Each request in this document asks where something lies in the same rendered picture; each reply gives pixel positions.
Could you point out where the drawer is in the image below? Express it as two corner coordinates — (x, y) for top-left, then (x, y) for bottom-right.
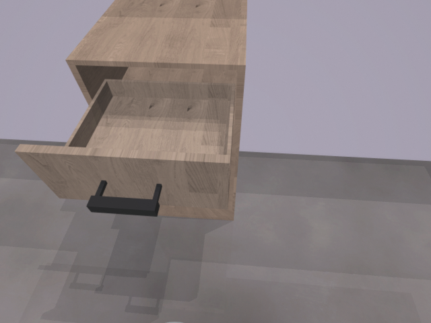
(15, 79), (235, 209)

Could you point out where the cabinet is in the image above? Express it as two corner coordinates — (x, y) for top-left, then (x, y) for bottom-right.
(65, 0), (247, 221)

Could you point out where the handle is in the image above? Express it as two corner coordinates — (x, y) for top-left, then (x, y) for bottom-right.
(86, 180), (162, 217)

